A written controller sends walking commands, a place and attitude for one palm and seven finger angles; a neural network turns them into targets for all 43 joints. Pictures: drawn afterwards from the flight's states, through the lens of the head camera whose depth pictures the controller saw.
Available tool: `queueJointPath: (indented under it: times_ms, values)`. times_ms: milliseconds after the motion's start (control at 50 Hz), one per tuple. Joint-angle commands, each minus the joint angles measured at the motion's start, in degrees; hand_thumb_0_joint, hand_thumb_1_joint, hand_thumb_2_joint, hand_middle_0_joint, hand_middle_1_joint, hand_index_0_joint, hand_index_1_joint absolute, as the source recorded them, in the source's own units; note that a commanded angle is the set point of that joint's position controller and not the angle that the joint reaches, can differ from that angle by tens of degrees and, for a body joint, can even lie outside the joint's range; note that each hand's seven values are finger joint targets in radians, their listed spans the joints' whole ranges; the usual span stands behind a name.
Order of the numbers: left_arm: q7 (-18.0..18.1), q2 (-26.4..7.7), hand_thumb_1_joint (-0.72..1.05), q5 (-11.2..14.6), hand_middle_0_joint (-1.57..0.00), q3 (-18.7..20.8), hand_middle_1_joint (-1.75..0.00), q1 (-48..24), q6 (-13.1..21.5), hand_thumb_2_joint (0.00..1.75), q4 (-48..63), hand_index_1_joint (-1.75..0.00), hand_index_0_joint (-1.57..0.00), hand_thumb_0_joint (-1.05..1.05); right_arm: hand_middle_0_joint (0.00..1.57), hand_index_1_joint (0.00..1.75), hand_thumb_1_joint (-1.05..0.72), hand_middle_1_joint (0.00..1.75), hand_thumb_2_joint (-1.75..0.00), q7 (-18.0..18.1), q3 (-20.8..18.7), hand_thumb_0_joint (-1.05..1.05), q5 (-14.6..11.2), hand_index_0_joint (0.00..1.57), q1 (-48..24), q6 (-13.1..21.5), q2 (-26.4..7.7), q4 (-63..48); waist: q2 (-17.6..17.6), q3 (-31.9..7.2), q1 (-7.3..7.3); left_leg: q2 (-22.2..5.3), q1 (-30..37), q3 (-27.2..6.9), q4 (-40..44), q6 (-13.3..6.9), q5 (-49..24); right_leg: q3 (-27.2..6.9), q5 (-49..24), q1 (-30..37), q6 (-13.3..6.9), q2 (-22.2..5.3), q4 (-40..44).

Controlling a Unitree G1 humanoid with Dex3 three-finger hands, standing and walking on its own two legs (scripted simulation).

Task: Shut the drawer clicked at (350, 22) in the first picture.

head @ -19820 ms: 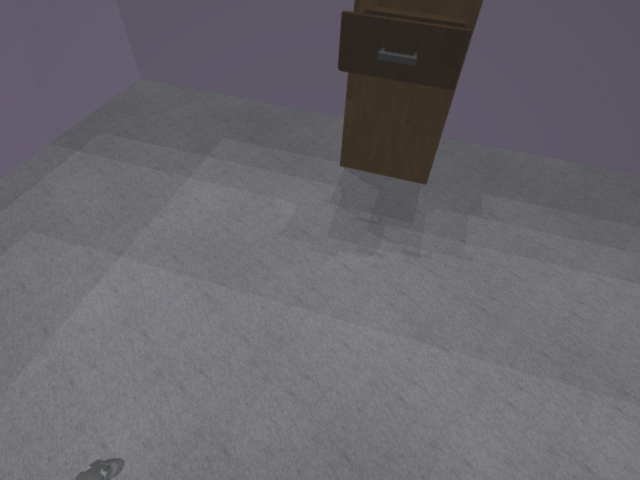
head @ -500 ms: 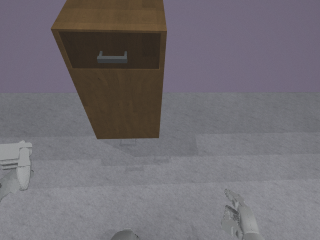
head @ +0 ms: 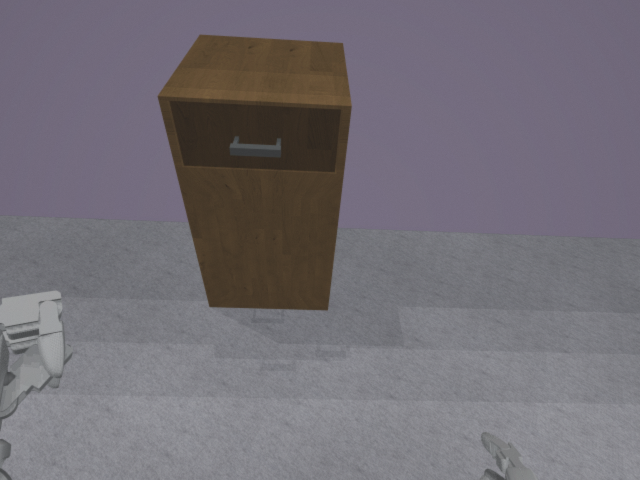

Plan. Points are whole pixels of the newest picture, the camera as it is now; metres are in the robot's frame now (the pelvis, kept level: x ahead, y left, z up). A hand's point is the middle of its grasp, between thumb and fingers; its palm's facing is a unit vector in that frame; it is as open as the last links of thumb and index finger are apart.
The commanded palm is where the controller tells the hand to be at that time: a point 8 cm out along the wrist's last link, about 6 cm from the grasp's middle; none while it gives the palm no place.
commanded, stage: stop stepping back and stand still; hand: left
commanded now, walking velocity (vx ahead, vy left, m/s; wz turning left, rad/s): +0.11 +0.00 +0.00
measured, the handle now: (256, 145) +0.86 +0.20 -0.03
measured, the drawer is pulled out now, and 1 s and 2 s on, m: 0.00 0.00 0.00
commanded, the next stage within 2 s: let the arm hang, fingers relaxed in 0.08 s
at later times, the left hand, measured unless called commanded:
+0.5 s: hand out of the picture +0.08 +0.20 -0.17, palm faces +0.05 -0.98 -0.21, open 3.2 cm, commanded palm none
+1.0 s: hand out of the picture -0.01 +0.16 -0.16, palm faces +0.03 -0.99 -0.16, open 7.1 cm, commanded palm none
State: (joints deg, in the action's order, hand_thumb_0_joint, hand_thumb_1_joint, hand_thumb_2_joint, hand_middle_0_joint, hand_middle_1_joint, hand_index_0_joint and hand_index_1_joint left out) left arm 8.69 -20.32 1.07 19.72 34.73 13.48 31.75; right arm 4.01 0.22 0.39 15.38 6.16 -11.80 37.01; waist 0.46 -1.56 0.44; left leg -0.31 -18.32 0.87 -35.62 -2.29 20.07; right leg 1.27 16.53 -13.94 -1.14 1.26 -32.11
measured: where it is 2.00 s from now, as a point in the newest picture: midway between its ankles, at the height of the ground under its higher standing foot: outside the picture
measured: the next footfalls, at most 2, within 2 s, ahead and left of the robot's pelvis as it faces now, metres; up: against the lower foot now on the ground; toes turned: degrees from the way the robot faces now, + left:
none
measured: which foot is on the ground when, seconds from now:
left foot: down 0.00-1.00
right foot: down 0.00-1.00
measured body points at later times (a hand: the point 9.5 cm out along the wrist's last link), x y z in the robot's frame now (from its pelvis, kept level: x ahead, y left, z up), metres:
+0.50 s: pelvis +0.02 +0.00 +0.00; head +0.03 +0.03 +0.45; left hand +0.08 +0.25 -0.15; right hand +0.05 -0.24 -0.13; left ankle +0.05 +0.10 -0.73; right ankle +0.00 -0.11 -0.73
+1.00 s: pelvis +0.02 +0.01 +0.01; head +0.03 +0.01 +0.46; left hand -0.01 +0.21 -0.15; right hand +0.00 -0.19 -0.15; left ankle +0.05 +0.10 -0.73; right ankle +0.01 -0.11 -0.73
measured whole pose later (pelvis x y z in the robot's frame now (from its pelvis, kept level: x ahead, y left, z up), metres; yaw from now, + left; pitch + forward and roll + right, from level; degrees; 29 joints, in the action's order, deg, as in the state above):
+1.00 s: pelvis +0.02 +0.01 +0.01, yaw -1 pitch -2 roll +0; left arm 2.0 -6.0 -0.8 -0.1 18.2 -0.3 -65.6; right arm 1.9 -0.1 0.9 17.2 -0.2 -5.9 65.4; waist -0.4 2.6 0.1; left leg 1.8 -11.8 2.6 -24.3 -2.7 10.8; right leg 1.7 14.6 -8.6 0.1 -1.0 -25.0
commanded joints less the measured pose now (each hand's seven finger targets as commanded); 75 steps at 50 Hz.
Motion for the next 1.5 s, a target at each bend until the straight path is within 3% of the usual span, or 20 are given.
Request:
queueJointPath:
  times_ms: [0, 20, 40, 80, 140, 160, 180, 200, 220, 240, 260, 300, 360, 420, 440, 600, 760, 1000, 1100, 1480]
  values:
    - [0.9, -9.2, 0.9, 0.5, -1.4, 6.3, -1.6, -5.1, 3.4, 0.9, 12.6, -1.6, -1.4, 0.0, 0.2, 0.3, -0.9, 0.3, -0.9, 1.5, -2.1, 0.0, -0.2, 0.2, -7.7, 3.6, -7.4, -9.9, -12.9, 5.0, 1.27, -11.0, 4.1, -18.5, 21.5, -4.7, 17.8, -2.8, 14.6, -13.3, -0.1, -0.7, -3.7]
    - [1.1, -10.1, 0.9, -0.2, -1.4, 7.7, -1.6, -5.8, 3.4, 0.9, 12.9, -1.6, -1.4, 0.0, 0.2, 0.3, -0.9, 0.3, -0.9, 1.5, -1.6, 0.0, -0.3, 0.2, -7.6, 4.0, -6.7, -9.7, -16.5, 4.1, 1.1, -15.4, -1.4, -25.5, 28.6, -6.5, 27.5, -0.3, 11.9, -9.2, 1.0, 0.7, -13.7]
    - [1.1, -10.4, 0.9, -0.8, -1.4, 7.9, -1.6, -6.0, 3.1, 0.9, 12.5, -1.6, -1.4, 0.0, 0.2, 0.3, -0.9, 0.3, -0.9, 1.4, -1.5, 0.0, 0.0, 0.2, -7.2, 4.5, -5.6, -9.9, -13.9, 4.9, 1.08, -16.3, -3.0, -26.9, 29.5, -7.9, 25.4, -1.4, 11.0, -8.8, 0.9, -0.1, -17.8]
    - [0.9, -10.1, 0.9, -0.5, -1.4, 6.9, -1.6, -5.2, 3.0, 0.9, 12.7, -1.6, -1.4, 0.0, 0.2, 0.3, -0.9, 0.3, -0.9, 0.8, -1.5, 0.0, 0.3, 0.2, -7.1, 5.8, -5.3, -9.6, -7.0, 4.5, 0.27, -15.1, -0.9, -21.6, 26.1, -7.5, 13.7, -1.6, 10.9, -7.4, 0.9, -1.6, -13.2]
    - [0.8, -9.8, 0.9, -0.3, -1.4, 7.1, -1.6, -0.4, 2.8, 0.9, 11.9, -1.6, -1.4, 0.0, 0.2, 0.3, -0.9, 0.3, -0.9, 0.2, -1.4, 0.0, 0.3, 0.2, -7.3, 5.4, -6.1, -9.3, -7.8, 1.8, -0.29, -9.3, -3.8, -9.7, 18.7, -3.1, 5.3, 0.5, 2.8, 5.8, 0.5, -1.4, 6.4]
    - [-6.7, 0.2, 0.9, -3.6, -1.4, -14.9, -1.6, -5.8, -6.5, 0.9, -36.8, -1.6, -1.4, 0.0, 0.2, 0.3, -0.9, 0.3, -0.9, -3.7, -5.4, 0.0, -0.5, 0.2, -8.6, 6.5, -12.0, 4.6, 1.1, 0.4, 1.25, -5.2, -2.5, -3.9, 1.4, 0.0, -11.8, -4.5, -16.8, 1.5, -1.4, -8.9, 4.7]
    - [-7.9, 2.4, 0.9, -4.0, -1.36, -13.1, -1.56, -5.6, -12.1, 0.9, -38.6, -1.56, -1.36, 0.0, 0.2, 0.3, -0.9, 0.3, -0.9, -4.4, -5.0, 0.0, -0.6, 0.2, -2.0, 1.9, -7.1, 3.9, 5.6, -3.1, 1.33, -4.2, -1.2, -2.2, -2.0, 1.6, -10.1, -8.8, -25.6, -0.3, -3.2, -13.2, 3.2]
    - [-8.4, 1.6, 0.9, -3.4, -1.32, -13.5, -1.51, -9.9, -13.0, 0.9, -40.3, -1.51, -1.32, 0.0, 0.2, 0.3, -0.9, 0.3, -0.9, -4.7, -4.0, 0.0, -0.9, 0.2, 0.4, -0.4, -5.3, 3.7, 7.6, -2.5, 2.62, -2.7, 1.8, -2.1, -1.5, 1.8, -5.5, -7.8, -14.7, -6.4, -4.2, -14.2, 3.9]
    - [-8.3, 2.6, 0.9, -3.1, -1.28, -14.2, -1.47, -12.1, -13.5, 0.9, -42.3, -1.47, -1.28, 0.0, 0.2, 0.3, -0.9, 0.3, -0.9, -4.5, -3.6, 0.0, 0.0, 0.2, 0.8, -2.2, -5.5, 3.7, 11.3, -0.4, 2.25, -2.5, 1.3, -3.0, -1.6, 0.9, -5.0, -6.3, -3.2, -9.5, -3.7, -11.6, 4.9]
    - [-8.1, 2.5, 0.9, -3.2, -1.24, -14.3, -1.43, -13.1, -13.7, 0.9, -45.2, -1.43, -1.24, 0.0, 0.2, 0.3, -0.9, 0.3, -0.9, -4.4, -3.2, 0.0, 0.7, 0.2, 0.1, -3.3, -6.3, 3.5, 13.5, 1.2, 1.44, -2.6, -0.1, -3.9, -2.1, -0.1, -6.9, -5.5, 0.6, -9.6, -3.3, -10.1, 5.2]
    - [-8.1, 2.2, 0.9, -3.4, -1.2, -14.5, -1.38, -14.3, -13.9, 0.9, -48.7, -1.38, -1.2, 0.0, 0.2, 0.3, -0.9, 0.3, -0.9, -4.4, -3.2, 0.0, 1.3, 0.2, -0.2, -3.8, -6.4, 3.5, 13.7, 0.4, 1.14, -2.4, -1.0, -4.1, -1.2, -0.5, -11.4, -4.6, -3.1, -6.3, -3.2, -9.4, 3.7]
    - [-7.9, 2.0, 0.9, -3.0, -1.12, -15.1, -1.3, -16.0, -13.9, 0.9, -56.1, -1.3, -1.12, 0.0, 0.2, 0.3, -0.9, 0.3, -0.9, -4.1, -2.9, 0.0, 1.7, 0.2, -2.0, -4.3, -7.0, 5.2, 9.5, 0.4, 0.33, -3.2, 0.6, -5.5, 1.9, -0.9, -19.1, -4.3, -11.0, -3.2, -2.6, -8.5, 2.0]
    - [-7.6, 1.4, 0.9, -2.3, -1.0, -15.9, -1.17, -18.2, -14.1, 0.9, -67.5, -1.17, -1.0, 0.0, 0.2, 0.3, -0.9, 0.3, -0.9, -3.5, -2.1, 0.0, 1.5, 0.2, -2.4, -4.7, -7.1, 9.2, -3.6, 2.0, -0.8, -5.6, 0.4, -9.1, 9.9, -1.8, -22.5, -2.9, -6.1, 0.5, -0.7, -5.3, 1.6]
    - [-7.6, 2.3, 0.9, -1.9, -0.88, -16.8, -1.04, -16.8, -13.8, 0.9, -77.9, -1.04, -0.88, 0.0, 0.2, 0.3, -0.9, 0.3, -0.9, -2.7, -1.4, 0.0, 1.0, 0.2, -2.1, -5.0, -5.8, 13.7, -7.6, 2.4, -1.33, -5.5, 1.6, -8.7, 13.0, -1.7, -16.9, -3.9, -3.3, 3.1, -1.1, -5.2, 6.3]
    - [-7.4, 3.9, 0.9, -1.8, -0.84, -16.4, -0.99, -15.7, -13.6, 0.9, -79.8, -0.99, -0.84, 0.0, 0.2, 0.3, -0.9, 0.3, -0.9, -2.6, -1.7, 0.0, 1.2, 0.2, -1.6, -5.2, -4.6, 14.7, -11.4, 1.3, -1.4, -5.2, 2.7, -7.7, 13.3, -1.4, -14.5, -3.8, -3.7, 3.6, -1.4, -5.7, 7.8]
    - [-7.5, 4.4, 0.9, -1.5, -0.52, -18.5, -0.65, -15.3, -13.2, 0.9, -91.0, -0.65, -0.52, 0.0, 0.2, 0.3, -0.9, 0.3, -0.9, -2.0, -1.6, 0.0, 0.4, 0.2, 4.1, -5.9, -3.5, 21.8, -2.1, 3.0, -0.07, -5.5, 7.3, -6.8, 14.9, -1.1, -12.9, -3.6, -4.7, 2.4, -1.8, -6.4, 12.6]
    - [-6.9, 6.2, 0.9, -1.5, -0.2, -19.1, -0.3, -12.5, -13.3, 0.9, -96.1, -0.3, -0.2, 0.0, 0.2, 0.3, -0.9, 0.3, -0.9, -1.6, -1.4, 0.0, 0.2, 0.2, 6.1, -5.9, -2.3, 25.7, -1.0, 5.5, -0.1, -5.6, 8.1, -6.6, 16.6, -1.2, -11.9, -3.3, -3.0, 1.1, -1.5, -6.2, 12.9]
    - [-6.3, 9.0, 0.9, -1.7, -0.2, -18.7, -0.3, -11.9, -13.0, 0.9, -96.6, -0.3, -0.2, 0.0, 0.2, 0.3, -0.9, 0.3, -0.9, -1.6, -1.7, 0.0, 0.4, 0.2, 7.1, -5.8, 0.9, 27.6, -0.1, 8.4, 0.03, -4.8, 6.7, -5.6, 17.2, -0.9, -9.3, -3.6, -2.0, -0.8, -1.5, -6.2, 12.9]
    - [-6.3, 9.1, 0.9, -1.6, -0.2, -18.5, -0.3, -12.0, -12.9, 0.9, -96.4, -0.3, -0.2, 0.0, 0.2, 0.3, -0.9, 0.3, -0.9, -1.5, -1.8, 0.0, 0.5, 0.2, 7.2, -5.6, 1.3, 27.6, -1.9, 8.0, -0.13, -4.8, 6.7, -5.3, 17.0, -0.8, -10.3, -4.0, -3.1, -0.3, -1.6, -6.1, 12.8]
    - [-6.3, 8.4, 0.9, -1.5, -0.2, -18.3, -0.3, -12.6, -12.6, 0.9, -96.1, -0.3, -0.2, 0.0, 0.2, 0.3, -0.9, 0.3, -0.9, -1.4, -1.9, 0.0, 0.4, 0.2, 7.7, -5.6, 0.6, 27.8, -0.4, 6.4, 0.13, -5.3, 8.2, -4.7, 16.1, -0.5, -12.3, -4.5, -3.9, 0.5, -1.7, -6.1, 13.4]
